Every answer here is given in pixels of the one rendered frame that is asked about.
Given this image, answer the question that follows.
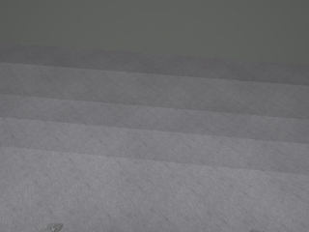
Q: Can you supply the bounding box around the robot left hand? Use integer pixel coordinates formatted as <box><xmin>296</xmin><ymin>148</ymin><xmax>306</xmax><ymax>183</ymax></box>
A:
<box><xmin>39</xmin><ymin>222</ymin><xmax>64</xmax><ymax>232</ymax></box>

